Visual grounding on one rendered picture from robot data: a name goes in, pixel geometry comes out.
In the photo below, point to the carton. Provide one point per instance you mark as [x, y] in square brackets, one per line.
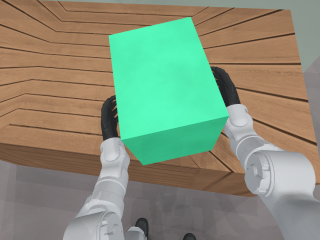
[168, 102]

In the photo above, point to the robot right hand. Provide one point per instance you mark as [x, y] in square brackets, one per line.
[226, 86]

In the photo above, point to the robot left hand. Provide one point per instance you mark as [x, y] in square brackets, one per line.
[108, 120]

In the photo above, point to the left robot thigh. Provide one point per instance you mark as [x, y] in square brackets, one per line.
[134, 235]

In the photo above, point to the left robot upper arm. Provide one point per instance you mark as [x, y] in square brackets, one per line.
[104, 225]

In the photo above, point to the robot right forearm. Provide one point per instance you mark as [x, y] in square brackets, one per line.
[244, 141]

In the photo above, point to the right robot upper arm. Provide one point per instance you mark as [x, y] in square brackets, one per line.
[284, 180]

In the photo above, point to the pedestal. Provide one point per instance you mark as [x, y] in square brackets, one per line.
[56, 72]

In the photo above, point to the left robot foot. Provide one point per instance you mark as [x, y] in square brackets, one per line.
[142, 223]

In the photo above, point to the robot left forearm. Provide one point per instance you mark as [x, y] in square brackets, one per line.
[110, 188]

